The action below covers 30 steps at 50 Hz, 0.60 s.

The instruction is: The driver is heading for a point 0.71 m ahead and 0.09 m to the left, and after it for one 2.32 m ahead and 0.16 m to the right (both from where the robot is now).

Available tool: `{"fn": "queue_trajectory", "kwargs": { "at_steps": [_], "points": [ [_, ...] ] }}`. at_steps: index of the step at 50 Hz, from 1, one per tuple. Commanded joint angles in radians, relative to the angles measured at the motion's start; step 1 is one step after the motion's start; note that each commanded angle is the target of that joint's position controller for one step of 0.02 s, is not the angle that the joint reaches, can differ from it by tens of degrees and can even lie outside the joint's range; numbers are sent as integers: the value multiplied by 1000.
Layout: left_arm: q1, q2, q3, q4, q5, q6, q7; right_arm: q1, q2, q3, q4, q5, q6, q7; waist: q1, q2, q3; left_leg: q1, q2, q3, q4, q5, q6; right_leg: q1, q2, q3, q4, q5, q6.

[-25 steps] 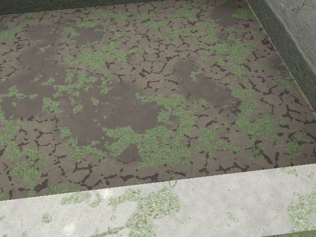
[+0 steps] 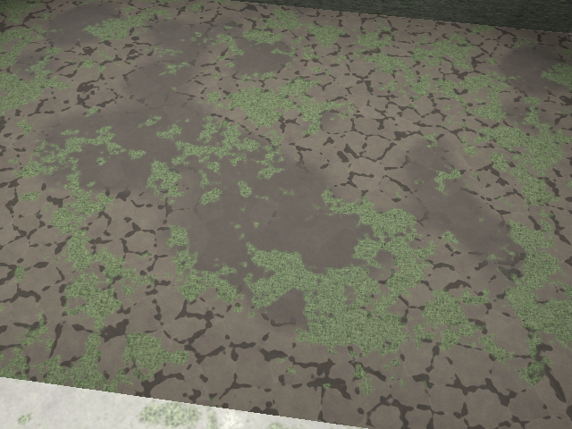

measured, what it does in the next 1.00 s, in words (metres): walks ahead, turning left: right foot, then left foot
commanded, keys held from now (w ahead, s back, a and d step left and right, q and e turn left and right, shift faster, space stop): w+q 0.68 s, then w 0.32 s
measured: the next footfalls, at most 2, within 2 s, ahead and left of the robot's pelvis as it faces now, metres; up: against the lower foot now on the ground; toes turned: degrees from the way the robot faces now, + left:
right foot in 0.26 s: +0.29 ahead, -0.13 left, +0.00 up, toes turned +12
left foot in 0.78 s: +0.27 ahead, +0.14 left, +0.00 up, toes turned +28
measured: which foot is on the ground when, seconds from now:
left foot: down 0.00-0.26, up 0.28-0.76, down 0.78-1.00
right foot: up 0.00-0.24, down 0.26-0.78, up 0.80-1.00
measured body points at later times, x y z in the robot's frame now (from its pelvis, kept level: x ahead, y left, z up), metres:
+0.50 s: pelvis +0.18 -0.06 +0.00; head +0.20 -0.08 +0.45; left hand +0.21 +0.21 -0.10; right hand +0.39 -0.30 -0.11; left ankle +0.15 +0.09 -0.64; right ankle +0.25 -0.14 -0.73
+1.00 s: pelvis +0.22 +0.03 +0.00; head +0.21 +0.04 +0.45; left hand +0.26 +0.33 -0.10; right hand +0.46 -0.11 -0.10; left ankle +0.23 +0.12 -0.74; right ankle +0.28 -0.07 -0.67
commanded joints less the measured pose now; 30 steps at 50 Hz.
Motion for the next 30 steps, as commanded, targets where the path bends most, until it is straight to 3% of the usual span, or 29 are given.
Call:
{"fn": "queue_trajectory", "kwargs": {
  "at_steps": [1, 3, 4, 6, 7, 9, 11, 12, 13, 14, 15, 16, 17, 18, 19, 20, 22, 24, 28, 30],
  "points": [
    [12, 46, 9, -68, 18, 4, 7, 34, -150, -44, -61, 5, -9, -28, 29, 67, -55, 38, 219, -307, -138, 84, 175, -64, -2, -8, -157, 159, 23],
    [-48, 25, -1, -90, 26, 1, 0, 50, -141, -43, -60, 9, 1, -34, 5, 93, -54, 9, 196, -299, -107, 64, 150, -37, 22, -16, -287, 270, 16],
    [-14, 28, -12, -73, 71, 41, -11, 65, -190, -52, -65, -4, 1, -17, -1, 159, -103, 32, 175, -264, -105, 129, 136, 8, 37, -102, -273, 235, 20],
    [-79, 30, -12, -102, 55, 63, -6, 88, -141, -40, -77, -11, 6, -3, -35, 146, -85, 12, 168, -295, -71, 158, 126, 35, 44, -100, -302, 223, 18],
    [-131, 36, -13, -123, 48, 62, -14, 100, -135, -36, -83, -4, 13, -5, -57, 130, -73, 18, 176, -332, -75, 209, 117, 34, 66, -103, -301, 212, 13],
    [-128, 44, -15, -137, 31, 39, -19, 86, -166, -41, -99, -19, 28, -16, -44, 151, -67, 51, 194, -370, -38, 230, 122, 57, 83, -78, -336, 120, 4],
    [-6, 43, -16, -113, 23, 12, -32, 49, -190, -46, -120, -21, 46, -32, 5, 163, -75, 35, 211, -431, -9, 178, 97, 198, 92, -40, -420, 22, -29],
    [77, 43, -15, -93, 22, 0, -33, 1, -188, -45, -137, -12, 48, -37, 62, 150, -73, -14, 198, -437, 33, 103, 67, 318, 91, -24, -522, 55, -47],
    [174, 74, -1, -70, 38, -13, -23, -22, -161, -40, -138, 6, 38, -36, 120, 62, -103, -89, 128, -381, 221, 23, 16, 489, 28, 69, -645, 88, -65],
    [275, 167, 13, -75, 47, -17, -17, 34, -73, -21, -152, 13, 30, -32, 123, -174, -217, -184, 12, -201, 551, -303, -37, 672, -219, 347, -704, 69, -90],
    [296, 237, 43, -46, 9, 10, -19, 146, -155, -47, -142, 22, 38, -34, 57, -353, -210, -413, -52, -134, 679, -440, -61, 720, -316, 690, -800, -43, -130],
    [227, 148, 27, -88, -27, 27, -22, 98, -185, -55, -106, -8, 44, -38, 60, -168, -83, -470, 0, -168, 768, -332, -83, 622, -304, 625, -773, 30, -92],
    [163, 86, 8, -109, -12, 34, -24, 38, -181, -56, -103, -12, 48, -29, 50, -93, -53, -436, 14, -148, 805, -282, -101, 534, -256, 467, -739, 127, -85],
    [119, 52, -3, -121, 8, 39, -26, 23, -158, -52, -102, -6, 57, -23, 27, -77, -53, -381, 37, -129, 801, -242, -117, 462, -213, 341, -736, 229, -70],
    [100, 37, -9, -121, 12, 37, -25, 2, -132, -43, -105, -2, 68, -18, 8, -91, -63, -349, 62, -108, 789, -210, -128, 424, -178, 239, -733, 322, -72],
    [90, 36, -9, -124, 15, 34, -29, 4, -119, -38, -101, 1, 80, -17, 0, -124, -74, -309, 76, -88, 785, -189, -139, 386, -158, 169, -736, 403, -79],
    [104, 36, -12, -119, 21, 24, -42, 14, -118, -37, -92, 4, 86, -24, -7, -133, -90, -262, 82, -94, 771, -142, -145, 348, -143, 82, -744, 550, -82],
    [145, 53, -11, -107, 20, 13, -53, -30, -123, -35, -99, 2, 91, -28, 4, -104, -107, -314, 83, -113, 807, -100, -138, 380, -173, 71, -738, 542, -105],
    [170, 69, -3, -103, 19, 21, -57, -127, -116, -24, -128, -3, 106, -28, 19, -68, -93, -436, 115, -122, 734, -7, -132, 432, -198, 21, -748, 377, -141],
    [190, 71, -1, -92, 27, 34, -58, -193, -100, -14, -157, -4, 109, -25, 40, -59, -76, -461, 141, -99, 631, 4, -134, 448, -207, -13, -744, 323, -163]
  ]
}}
Velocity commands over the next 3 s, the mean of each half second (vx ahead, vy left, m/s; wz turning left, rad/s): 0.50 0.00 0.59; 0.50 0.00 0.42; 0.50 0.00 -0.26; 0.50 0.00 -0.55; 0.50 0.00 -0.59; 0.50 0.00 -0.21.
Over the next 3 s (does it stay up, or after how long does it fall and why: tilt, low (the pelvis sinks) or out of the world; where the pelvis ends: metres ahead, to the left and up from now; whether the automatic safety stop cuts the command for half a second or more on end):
stays up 0.30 0.17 -0.01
